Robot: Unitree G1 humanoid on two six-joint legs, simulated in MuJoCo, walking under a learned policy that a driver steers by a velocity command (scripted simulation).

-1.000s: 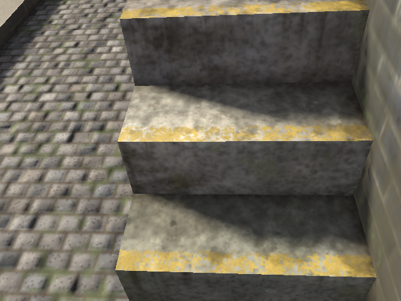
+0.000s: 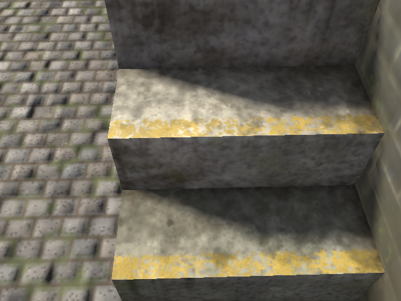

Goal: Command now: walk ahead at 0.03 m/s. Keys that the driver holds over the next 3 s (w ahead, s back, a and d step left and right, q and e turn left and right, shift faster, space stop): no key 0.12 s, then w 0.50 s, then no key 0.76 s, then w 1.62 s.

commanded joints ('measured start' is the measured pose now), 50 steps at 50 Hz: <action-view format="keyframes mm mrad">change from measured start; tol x32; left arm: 1 75 75 16 -46 3 1 10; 21 211 122 41 -6 4 -31 -16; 45 -548 -139 -123 -710 -46 66 -120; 48 426 174 26 -92 70 60 -150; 50 316 221 71 -100 75 86 -194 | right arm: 1 23 -94 -22 -61 -3 -7 1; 50 160 -159 -95 23 68 -2 156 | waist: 1 25 11 -105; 42 23 84 137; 47 324 253 -475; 48 325 -132 -733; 50 272 -235 -471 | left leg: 1 75 156 -109 -20 477 59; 20 -269 63 -35 174 -178 35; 26 165 314 -464 -201 -433 201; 40 219 498 -328 -213 23 164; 44 -258 259 -18 -476 187 101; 47 -1 374 -137 26 1656 142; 49 -476 58 -429 917 334 18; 50 -600 -5 -553 1244 351 26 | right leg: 1 11 -29 -2 -14 355 -51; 22 -84 -127 235 -131 -112 -263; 31 -703 127 170 1304 -6 -120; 39 -1299 158 214 1937 -302 -138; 44 -593 -26 -60 979 -48 -156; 45 -454 223 1 776 -745 -161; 47 -380 241 -17 608 229 -235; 48 157 31 527 269 730 -437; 49 19 -154 1107 25 496 -473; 50 -116 -143 947 -22 172 -354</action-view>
